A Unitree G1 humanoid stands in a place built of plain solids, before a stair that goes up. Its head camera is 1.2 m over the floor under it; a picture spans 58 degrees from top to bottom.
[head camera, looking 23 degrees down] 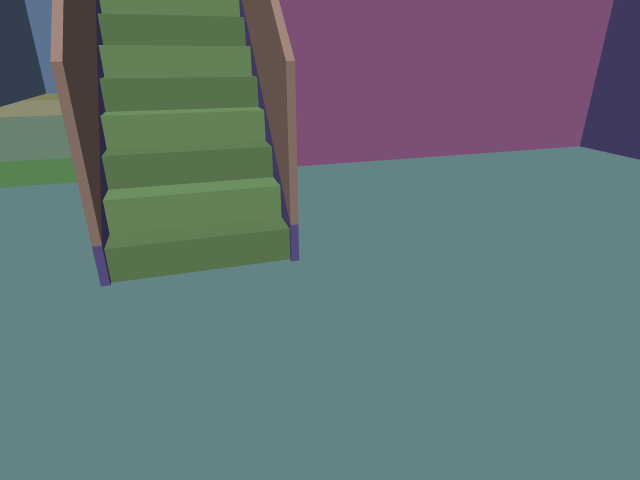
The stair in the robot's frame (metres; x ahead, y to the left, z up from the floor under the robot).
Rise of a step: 0.21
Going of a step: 0.23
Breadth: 1.06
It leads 17 degrees to the left of straight ahead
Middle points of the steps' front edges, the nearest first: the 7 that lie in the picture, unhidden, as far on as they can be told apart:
2.35 0.70 0.21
2.57 0.76 0.43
2.79 0.83 0.64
3.01 0.90 0.85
3.24 0.97 1.06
3.46 1.04 1.27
3.68 1.10 1.49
